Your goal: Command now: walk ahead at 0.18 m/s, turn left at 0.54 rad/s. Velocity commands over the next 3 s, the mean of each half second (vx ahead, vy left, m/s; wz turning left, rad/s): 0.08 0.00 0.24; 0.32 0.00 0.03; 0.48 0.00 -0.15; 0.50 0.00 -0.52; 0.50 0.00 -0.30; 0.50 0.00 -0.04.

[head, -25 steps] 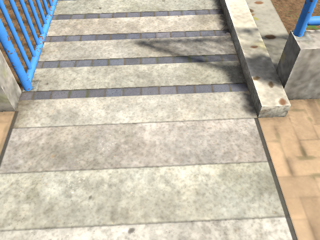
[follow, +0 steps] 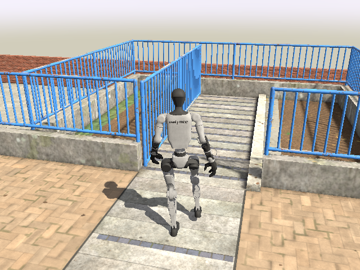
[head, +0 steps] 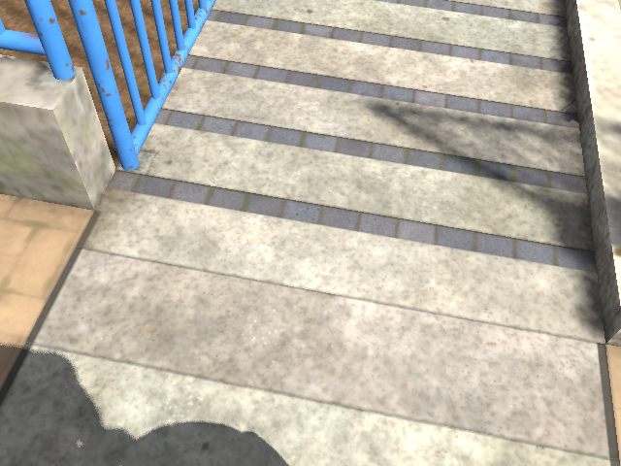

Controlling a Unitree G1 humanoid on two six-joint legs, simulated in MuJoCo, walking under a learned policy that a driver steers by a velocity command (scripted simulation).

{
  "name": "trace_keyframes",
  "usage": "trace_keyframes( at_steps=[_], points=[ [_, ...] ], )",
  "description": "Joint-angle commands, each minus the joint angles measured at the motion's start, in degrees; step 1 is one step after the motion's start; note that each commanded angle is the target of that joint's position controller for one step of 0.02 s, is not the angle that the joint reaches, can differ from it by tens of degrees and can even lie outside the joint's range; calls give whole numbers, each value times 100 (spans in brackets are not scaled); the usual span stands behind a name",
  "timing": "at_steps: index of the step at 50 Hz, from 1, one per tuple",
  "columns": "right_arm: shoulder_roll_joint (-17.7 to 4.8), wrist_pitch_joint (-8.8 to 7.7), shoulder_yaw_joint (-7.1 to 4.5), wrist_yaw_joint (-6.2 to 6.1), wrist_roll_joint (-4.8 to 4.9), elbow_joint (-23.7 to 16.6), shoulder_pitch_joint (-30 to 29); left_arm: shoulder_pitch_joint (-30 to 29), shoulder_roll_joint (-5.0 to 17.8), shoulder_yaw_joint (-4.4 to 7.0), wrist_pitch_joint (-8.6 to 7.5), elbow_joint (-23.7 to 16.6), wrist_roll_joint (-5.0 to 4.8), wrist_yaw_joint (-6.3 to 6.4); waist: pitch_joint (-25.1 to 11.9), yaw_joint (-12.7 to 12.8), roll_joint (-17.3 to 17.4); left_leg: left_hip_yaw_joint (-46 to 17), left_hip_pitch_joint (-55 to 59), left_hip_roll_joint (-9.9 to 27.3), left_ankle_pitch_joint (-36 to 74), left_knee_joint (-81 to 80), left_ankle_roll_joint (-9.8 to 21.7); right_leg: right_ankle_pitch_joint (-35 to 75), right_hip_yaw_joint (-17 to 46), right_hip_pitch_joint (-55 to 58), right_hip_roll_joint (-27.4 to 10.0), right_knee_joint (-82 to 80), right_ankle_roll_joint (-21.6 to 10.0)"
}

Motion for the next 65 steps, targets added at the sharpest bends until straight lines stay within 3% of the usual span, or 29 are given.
trace_keyframes(
  at_steps=[1,4,6,7,8,9,10,12,15,21,25,26,27,28,30,32,37,39,41,42,43,44,46,52,56,60,62,64,65],
  points=[
    [-829,47,-169,-77,-43,-276,353,-162,462,38,-56,-421,-45,30,-624,-46,711,-813,537,1335,5170,343,259,266,-288,301,397,-540,-74],
    [-824,59,-164,-124,-113,-399,92,364,645,59,-144,-264,-36,73,-679,172,795,-974,491,1394,5266,864,64,89,-189,1210,539,-1341,-349],
    [-887,-18,-163,-102,-5,-475,-221,1235,786,118,-260,-5,10,131,-858,692,604,-923,182,1130,4987,1865,-173,1131,-214,2533,527,-2429,-606],
    [-638,-83,-80,-77,76,-695,-159,1718,1097,163,-344,-5,60,179,-1476,797,-121,-674,-506,721,2811,3217,-359,3656,842,3773,-688,-2268,-931],
    [-301,-32,-62,-124,180,-620,891,1507,1367,197,-259,-133,-16,141,-2154,264,-1266,-149,-1557,-344,-2368,4749,-521,6667,2547,4678,-2247,-2060,-2035],
    [-656,77,-97,-160,-63,-367,1077,1411,1111,173,-158,-165,-168,87,-2230,215,-652,-368,-1747,-78,-2248,5313,-488,5524,2937,4155,-2201,-2298,-2271],
    [-751,159,-122,-133,-145,-317,656,1005,684,59,-122,-247,-180,81,-1537,196,-83,-438,-1818,128,-1813,5368,-543,4076,2264,3478,-1776,-2503,-2084],
    [-610,283,-75,-50,-130,-425,148,538,367,-77,-59,-272,-82,106,-865,129,-194,-331,-1757,423,-1358,4630,-687,2334,1295,2649,-1049,-2997,-1564],
    [-425,448,17,20,-89,-316,285,591,507,-66,-41,-96,-3,104,-873,61,-546,10,-1111,378,-1132,3735,-829,1589,674,2179,-602,-3217,-1366],
    [-386,519,155,-39,-70,-219,-208,786,794,18,88,129,-14,62,-759,296,-744,396,-693,596,-940,1858,-708,-991,979,2132,-645,-3565,-1346],
    [-300,332,243,-64,-126,52,104,973,714,19,226,290,-84,70,-576,146,-302,243,318,754,-239,45,-331,-2382,952,1419,-481,-3591,-789],
    [-516,248,233,-89,-233,70,287,1005,595,8,233,257,-130,32,-536,149,167,-613,427,1389,-1331,-404,-107,-2638,697,1098,-183,-3121,-537],
    [-891,236,125,-83,-111,153,311,610,464,-3,228,78,-206,4,-81,92,1164,-1710,-356,1976,-3224,-1107,315,-2141,-189,776,596,-2202,-367],
    [-1019,197,55,-76,-92,171,130,327,530,21,211,9,-114,-40,325,-8,1628,-2401,-830,2578,-3498,-1802,558,-1400,-415,832,713,-1002,-361],
    [-784,100,82,-109,-129,117,-287,734,705,132,157,201,-43,-110,301,367,1121,-1912,-530,2374,-2230,-1869,420,-1192,-202,590,529,-161,-398],
    [-671,-22,91,-105,-68,185,-196,945,604,148,62,350,77,-190,46,405,884,-1271,14,2039,-1323,-1587,333,-1068,-312,540,437,-4,-399],
    [-711,-162,27,-62,-105,436,338,227,360,80,-34,81,-4,-206,87,64,1105,-1031,22,2072,-1055,-1276,468,-1333,-565,1036,382,-1148,-416],
    [-824,-160,-23,-33,-92,420,256,517,373,93,-63,149,-35,-171,70,237,980,-949,-379,2094,-918,-1010,449,-1142,-717,1855,468,-1879,-529],
    [-720,-171,-10,-17,-67,362,101,1593,493,169,-152,563,-34,-81,-200,691,516,-572,-1415,1743,-579,-123,216,-797,-636,3752,587,-2519,-586],
    [-397,-216,81,11,-85,208,-119,2387,901,278,-235,743,31,-4,-508,1058,-412,70,-2098,1211,-539,1410,-23,-1716,678,4661,-422,-3184,-733],
    [-65,-278,170,57,-49,-87,-281,2999,1735,476,-217,901,-24,-5,-618,1161,-1817,799,-3487,507,-1480,2889,-202,-3063,3036,5131,-1726,-4067,-1340],
    [-573,-242,51,67,-190,-102,-532,2722,1246,358,-193,899,7,-28,-135,918,-757,304,-3726,898,-1469,3821,-81,-3292,3207,4491,-1850,-4044,-1554],
    [-400,-269,66,217,-120,12,-436,1799,730,213,-242,629,-2,-89,171,452,-141,203,-3539,1275,-464,4005,-84,-2480,2169,3769,-1287,-4123,-1381],
    [-183,-155,129,304,-207,-166,-1045,2278,491,102,-418,992,-87,-45,6,409,-193,694,-3629,1390,548,3534,-516,1055,556,3907,-727,-4076,-1356],
    [-7,-144,246,321,-157,-551,-1996,2392,474,68,-428,1135,-76,-31,183,545,-286,944,-3197,1232,1118,2158,-600,1732,92,3571,-551,-4077,-1337],
    [-140,-139,232,279,-126,-705,-2215,2430,599,91,-431,1266,-75,2,214,485,-287,1009,-2515,1068,1256,1386,-340,2363,30,3761,-783,-3975,-1270],
    [-276,-180,160,210,-136,-636,-1830,2297,654,99,-411,1290,-61,26,9,248,-242,980,-1920,881,927,1205,-175,3686,45,3992,-823,-3307,-1161],
    [-527,-283,15,98,-177,-150,-284,2140,703,107,-359,1269,-55,19,-827,-389,-50,994,-65,686,872,703,19,4031,-121,3655,-495,-1431,-991],
    [-990,-335,-116,-1,-321,-2,638,2214,479,38,-359,1125,-91,-4,-1517,-637,455,-213,1359,1841,-68,513,236,2176,-278,2547,-172,200,-910]
  ],
)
